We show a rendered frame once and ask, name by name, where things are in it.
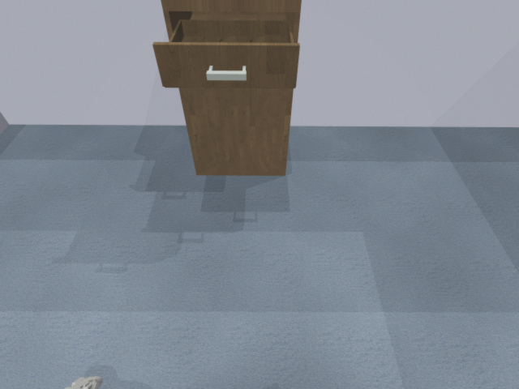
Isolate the handle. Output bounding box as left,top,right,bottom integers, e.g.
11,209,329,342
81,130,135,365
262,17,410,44
206,66,247,80

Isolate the drawer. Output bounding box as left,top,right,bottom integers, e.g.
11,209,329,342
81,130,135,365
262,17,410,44
152,19,300,88

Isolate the cabinet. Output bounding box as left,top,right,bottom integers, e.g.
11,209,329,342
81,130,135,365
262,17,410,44
161,0,302,176

